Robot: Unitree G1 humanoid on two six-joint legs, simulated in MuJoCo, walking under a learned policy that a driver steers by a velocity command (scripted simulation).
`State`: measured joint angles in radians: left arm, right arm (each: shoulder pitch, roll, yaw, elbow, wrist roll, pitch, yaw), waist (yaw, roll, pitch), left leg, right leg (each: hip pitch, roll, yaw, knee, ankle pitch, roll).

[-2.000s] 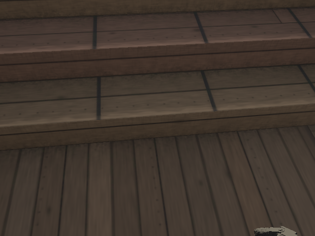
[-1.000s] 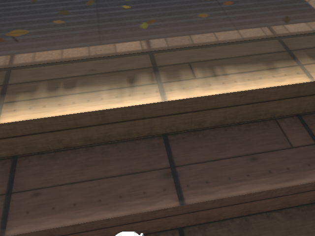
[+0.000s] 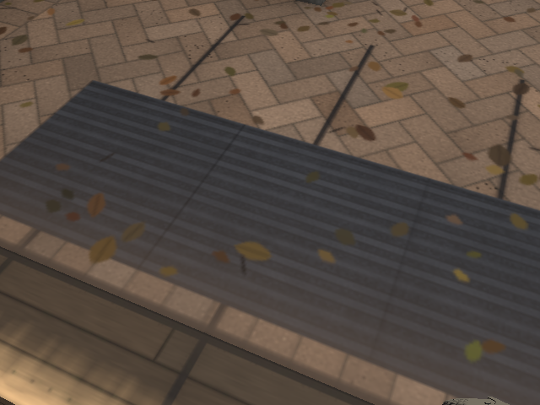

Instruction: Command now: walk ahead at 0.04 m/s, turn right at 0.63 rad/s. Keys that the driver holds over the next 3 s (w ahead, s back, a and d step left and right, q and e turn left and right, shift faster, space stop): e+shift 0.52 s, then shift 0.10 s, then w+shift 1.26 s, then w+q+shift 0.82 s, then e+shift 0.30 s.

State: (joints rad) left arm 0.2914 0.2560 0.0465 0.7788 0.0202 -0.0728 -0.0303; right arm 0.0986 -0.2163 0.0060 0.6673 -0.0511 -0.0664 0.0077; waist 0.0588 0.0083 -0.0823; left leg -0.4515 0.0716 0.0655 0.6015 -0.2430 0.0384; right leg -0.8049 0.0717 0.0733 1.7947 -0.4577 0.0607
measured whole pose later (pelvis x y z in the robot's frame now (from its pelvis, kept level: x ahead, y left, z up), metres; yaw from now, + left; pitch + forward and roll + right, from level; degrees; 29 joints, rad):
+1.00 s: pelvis +0.10 +0.05 +0.07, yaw -38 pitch +7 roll +2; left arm 0.12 0.25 0.06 0.60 0.04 -0.05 0.01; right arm 0.18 -0.14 -0.01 0.71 -0.07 -0.06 -0.03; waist 0.00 -0.03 -0.07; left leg -0.59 -0.02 0.14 1.11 -0.88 0.11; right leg -0.76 0.10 0.02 1.59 -0.31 -0.04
